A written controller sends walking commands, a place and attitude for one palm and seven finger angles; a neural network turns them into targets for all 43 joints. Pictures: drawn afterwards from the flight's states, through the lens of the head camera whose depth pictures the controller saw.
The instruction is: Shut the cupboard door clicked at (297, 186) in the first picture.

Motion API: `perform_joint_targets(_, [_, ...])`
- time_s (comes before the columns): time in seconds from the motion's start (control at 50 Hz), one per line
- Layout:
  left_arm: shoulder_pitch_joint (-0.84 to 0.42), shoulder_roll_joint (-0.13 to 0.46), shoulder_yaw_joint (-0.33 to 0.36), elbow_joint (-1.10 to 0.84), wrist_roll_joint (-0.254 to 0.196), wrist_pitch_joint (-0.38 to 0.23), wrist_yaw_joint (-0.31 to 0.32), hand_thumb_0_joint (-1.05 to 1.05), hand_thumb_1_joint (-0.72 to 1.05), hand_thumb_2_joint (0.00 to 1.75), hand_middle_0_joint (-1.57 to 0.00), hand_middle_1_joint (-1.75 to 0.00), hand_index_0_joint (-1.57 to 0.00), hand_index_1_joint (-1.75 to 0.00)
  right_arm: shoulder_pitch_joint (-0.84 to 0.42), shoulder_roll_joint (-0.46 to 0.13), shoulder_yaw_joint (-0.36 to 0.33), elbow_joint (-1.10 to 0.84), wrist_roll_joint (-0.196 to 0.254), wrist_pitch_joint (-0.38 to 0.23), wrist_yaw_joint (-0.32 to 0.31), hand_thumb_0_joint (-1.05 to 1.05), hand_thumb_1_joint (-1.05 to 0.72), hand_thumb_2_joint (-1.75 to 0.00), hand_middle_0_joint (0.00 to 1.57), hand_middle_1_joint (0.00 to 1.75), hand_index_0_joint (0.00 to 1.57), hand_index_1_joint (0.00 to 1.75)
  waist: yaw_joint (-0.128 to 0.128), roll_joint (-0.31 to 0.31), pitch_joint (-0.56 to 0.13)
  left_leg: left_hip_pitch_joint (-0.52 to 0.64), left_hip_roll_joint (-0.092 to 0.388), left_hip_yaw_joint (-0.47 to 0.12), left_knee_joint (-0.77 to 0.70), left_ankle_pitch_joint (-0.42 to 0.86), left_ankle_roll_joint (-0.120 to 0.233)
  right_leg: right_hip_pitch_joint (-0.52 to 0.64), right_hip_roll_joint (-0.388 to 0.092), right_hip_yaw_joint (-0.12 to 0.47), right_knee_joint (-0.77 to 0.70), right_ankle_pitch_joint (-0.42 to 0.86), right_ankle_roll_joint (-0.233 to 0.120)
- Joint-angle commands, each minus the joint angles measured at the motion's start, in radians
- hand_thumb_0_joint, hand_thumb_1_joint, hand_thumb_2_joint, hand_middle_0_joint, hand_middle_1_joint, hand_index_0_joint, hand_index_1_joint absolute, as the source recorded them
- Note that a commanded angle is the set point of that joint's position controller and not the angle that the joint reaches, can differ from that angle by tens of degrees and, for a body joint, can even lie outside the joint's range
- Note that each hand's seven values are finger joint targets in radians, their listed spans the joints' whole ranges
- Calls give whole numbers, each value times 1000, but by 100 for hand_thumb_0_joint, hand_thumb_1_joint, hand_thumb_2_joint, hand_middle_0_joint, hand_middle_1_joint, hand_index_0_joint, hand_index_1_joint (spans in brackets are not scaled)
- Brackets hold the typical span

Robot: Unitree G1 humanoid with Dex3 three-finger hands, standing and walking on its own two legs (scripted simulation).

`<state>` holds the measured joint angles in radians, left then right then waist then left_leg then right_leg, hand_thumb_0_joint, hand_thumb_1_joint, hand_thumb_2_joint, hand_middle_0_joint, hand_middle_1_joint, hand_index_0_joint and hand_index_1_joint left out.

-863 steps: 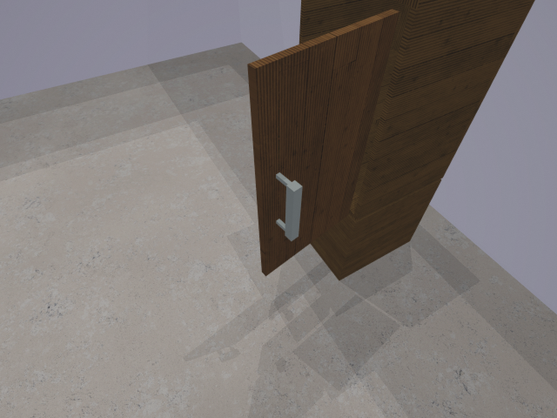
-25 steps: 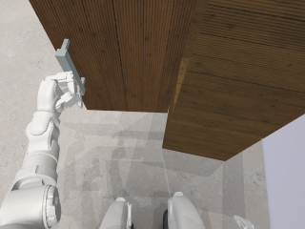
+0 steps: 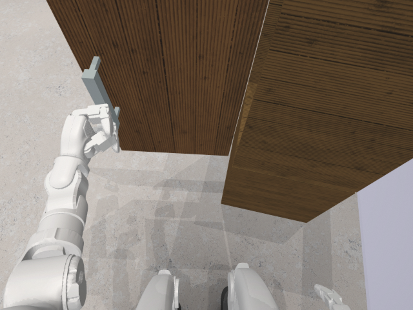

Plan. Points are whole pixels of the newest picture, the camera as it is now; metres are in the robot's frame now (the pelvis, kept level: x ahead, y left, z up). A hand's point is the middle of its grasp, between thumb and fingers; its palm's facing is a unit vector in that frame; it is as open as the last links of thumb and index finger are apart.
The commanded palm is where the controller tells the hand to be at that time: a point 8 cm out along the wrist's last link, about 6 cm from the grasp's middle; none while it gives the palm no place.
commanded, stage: push the door shut along its arc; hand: left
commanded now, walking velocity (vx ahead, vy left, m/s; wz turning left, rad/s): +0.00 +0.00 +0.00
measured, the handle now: (105, 96) +0.54 +0.21 +0.04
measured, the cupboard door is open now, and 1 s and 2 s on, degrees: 100 82 74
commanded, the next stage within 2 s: pull the fist back off the door in 1.52 s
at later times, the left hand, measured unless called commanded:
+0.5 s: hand (116, 110) +0.49 +0.18 +0.04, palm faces -0.16 -0.99 -0.04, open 3.2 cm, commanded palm +0.50 +0.21 +0.04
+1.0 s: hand (137, 89) +0.55 +0.15 +0.04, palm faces -0.30 -0.95 -0.02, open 3.1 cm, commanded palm +0.57 +0.16 +0.04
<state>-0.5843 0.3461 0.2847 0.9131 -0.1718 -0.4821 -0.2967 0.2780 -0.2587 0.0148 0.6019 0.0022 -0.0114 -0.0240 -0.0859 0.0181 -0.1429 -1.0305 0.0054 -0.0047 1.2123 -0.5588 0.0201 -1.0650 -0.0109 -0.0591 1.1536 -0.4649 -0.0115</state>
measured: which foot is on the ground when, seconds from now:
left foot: down 0.00-1.00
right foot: down 0.00-1.00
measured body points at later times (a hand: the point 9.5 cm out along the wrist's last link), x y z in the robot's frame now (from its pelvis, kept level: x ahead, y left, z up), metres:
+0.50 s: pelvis -0.01 +0.00 -0.02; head +0.14 +0.02 +0.40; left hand +0.49 +0.24 +0.05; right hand +0.01 -0.27 -0.13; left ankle +0.01 +0.10 -0.64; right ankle +0.04 -0.12 -0.64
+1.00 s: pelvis -0.01 +0.01 -0.04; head +0.17 +0.04 +0.37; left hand +0.56 +0.20 +0.05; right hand -0.02 -0.26 -0.13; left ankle +0.01 +0.10 -0.64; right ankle +0.04 -0.12 -0.64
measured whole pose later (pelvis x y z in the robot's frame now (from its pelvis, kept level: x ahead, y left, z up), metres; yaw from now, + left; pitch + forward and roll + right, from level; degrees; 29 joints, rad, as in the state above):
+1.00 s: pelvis -0.01 +0.01 -0.04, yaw -2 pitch +30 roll -6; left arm -1.19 0.62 0.27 1.27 -0.07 -0.30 -0.44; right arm 0.35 -0.27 0.07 0.66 -0.02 -0.03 -0.03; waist -0.24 0.04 -0.12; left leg -1.32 0.02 -0.05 1.37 -0.58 0.03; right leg -1.32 0.00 -0.10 1.25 -0.46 0.00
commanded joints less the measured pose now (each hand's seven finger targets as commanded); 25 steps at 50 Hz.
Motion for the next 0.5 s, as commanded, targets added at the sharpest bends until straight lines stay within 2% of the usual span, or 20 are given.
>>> perform_joint_targets(0.0, [-497,247,46,-128,-3,-63,-13,0,90,90,-130,-150,-130,-150,107,-166,-53,-60,3,-22,-18,0,-90,-90,20,30,20,30,-54,36,-373,143,-9,-41,-153,240,5,254,18,52,-127,198,-15])
perform_joint_targets(0.02, [-531,277,62,-127,-4,-65,-20,0,90,90,-130,-150,-130,-150,111,-170,-51,-62,3,-24,-21,0,-90,-90,20,30,20,30,-58,51,-386,147,-10,-40,-144,248,7,250,21,52,-121,201,-18])
perform_joint_targets(0.04, [-543,300,76,-127,0,-68,-29,0,90,90,-130,-150,-130,-150,111,-172,-50,-58,2,-24,-22,0,-90,-90,20,30,20,30,-48,73,-436,161,-10,-43,-139,276,4,265,20,54,-108,226,-19])
perform_joint_targets(0.06, [-537,291,68,-108,-1,-63,-40,0,90,90,-130,-150,-130,-150,114,-171,-50,-61,2,-24,-22,0,-90,-90,20,30,20,30,-52,66,-455,166,-10,-43,-131,296,5,266,20,54,-104,245,-19])
perform_joint_targets(0.12, [-558,288,57,-73,-9,-52,-74,0,90,90,-130,-150,-130,-150,130,-173,-47,-61,2,-24,-18,0,-90,-90,20,30,20,30,-59,99,-480,187,-8,-48,-117,343,5,250,26,50,-90,276,-22])
perform_joint_targets(0.14, [-563,306,71,-60,-9,-43,-82,0,90,90,-130,-150,-130,-150,134,-176,-48,-54,2,-21,-16,0,-90,-90,20,30,20,30,-59,87,-489,176,-5,-46,-110,353,5,257,24,51,-87,289,-19])
perform_joint_targets(0.16, [-547,314,75,-28,-5,-29,-91,0,90,90,-130,-150,-130,-150,140,-177,-47,-56,5,-17,-15,0,-90,-90,20,30,20,30,-59,78,-471,156,-4,-43,-110,343,6,258,25,53,-91,285,-19])
perform_joint_targets(0.22, [-638,307,52,-25,-4,-12,-108,0,90,90,-130,-150,-130,-150,155,-179,-46,-54,6,-15,-16,0,-90,-90,20,30,20,30,-92,73,-449,131,-5,-45,-98,312,14,226,29,53,-93,260,-17])
perform_joint_targets(0.24, [-652,327,56,-19,3,-8,-112,0,90,90,-130,-150,-130,-150,158,-184,-46,-50,6,-13,-16,0,-90,-90,20,30,20,30,-90,87,-452,131,-2,-48,-100,301,12,217,28,55,-95,243,-18])
perform_joint_targets(0.26, [-656,325,56,-4,6,0,-113,0,90,90,-130,-150,-130,-150,166,-187,-47,-47,6,-10,-17,0,-90,-90,20,30,20,30,-101,65,-460,132,-1,-52,-96,299,16,206,30,52,-95,239,-16])
perform_joint_targets(0.34, [-758,331,30,6,18,12,-132,0,90,90,-130,-150,-130,-150,185,-194,-46,-31,4,-12,-19,0,-90,-90,20,30,20,30,-124,96,-467,139,2,-62,-87,283,17,162,32,48,-94,205,-18])
perform_joint_targets(0.36, [-769,326,22,4,22,13,-135,0,90,90,-130,-150,-130,-150,190,-196,-47,-29,2,-13,-18,0,-90,-90,20,30,20,30,-127,122,-485,158,1,-65,-84,285,15,142,31,45,-91,195,-20])
perform_joint_targets(0.42, [-821,308,-6,24,24,23,-144,0,90,90,-130,-150,-130,-150,208,-199,-45,-19,0,-17,-18,0,-90,-90,20,30,20,30,-147,135,-479,174,2,-77,-80,288,16,102,37,36,-89,179,-25])
perform_joint_targets(0.46, [-866,326,-8,46,33,34,-146,0,90,90,-130,-150,-130,-150,214,-206,-44,-5,-1,-17,-18,0,-90,-90,20,30,20,30,-163,142,-469,169,7,-80,-75,264,17,74,37,36,-96,156,-23])
perform_joint_targets(0.48, [-879,343,0,45,38,38,-148,0,90,90,-130,-150,-130,-150,220,-209,-43,-3,-2,-17,-19,0,-90,-90,20,30,20,30,-161,151,-479,172,7,-84,-76,263,15,69,38,33,-92,151,-25])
